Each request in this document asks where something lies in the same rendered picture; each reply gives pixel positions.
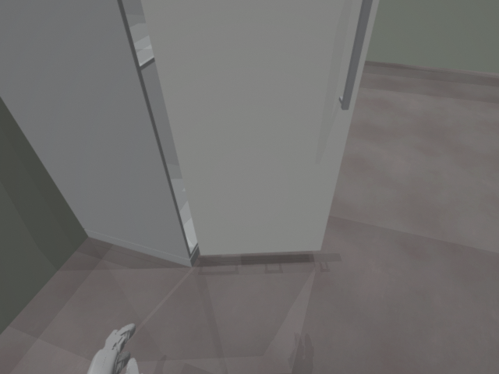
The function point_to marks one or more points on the fridge door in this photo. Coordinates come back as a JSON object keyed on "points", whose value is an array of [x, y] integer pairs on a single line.
{"points": [[252, 88]]}

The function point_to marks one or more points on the robot left hand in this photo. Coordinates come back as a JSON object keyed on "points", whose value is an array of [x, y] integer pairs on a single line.
{"points": [[108, 360]]}

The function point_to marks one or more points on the handle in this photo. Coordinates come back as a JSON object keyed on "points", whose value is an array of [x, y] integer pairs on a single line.
{"points": [[356, 52]]}

